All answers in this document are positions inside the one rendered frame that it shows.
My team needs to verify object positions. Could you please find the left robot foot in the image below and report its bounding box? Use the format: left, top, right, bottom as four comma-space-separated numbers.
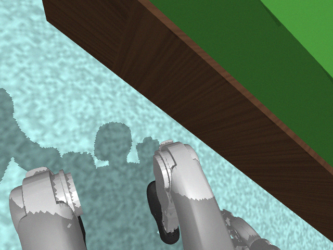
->
78, 216, 86, 245

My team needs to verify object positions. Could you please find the right robot foot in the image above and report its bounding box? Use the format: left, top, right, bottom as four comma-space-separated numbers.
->
147, 181, 180, 244

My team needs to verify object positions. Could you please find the right robot arm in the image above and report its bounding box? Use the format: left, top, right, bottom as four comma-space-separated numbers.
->
249, 239, 280, 250

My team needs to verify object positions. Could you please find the right robot hand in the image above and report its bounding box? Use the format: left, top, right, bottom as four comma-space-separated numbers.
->
221, 209, 261, 250

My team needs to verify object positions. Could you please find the bed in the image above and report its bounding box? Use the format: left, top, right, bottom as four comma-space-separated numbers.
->
42, 0, 333, 242

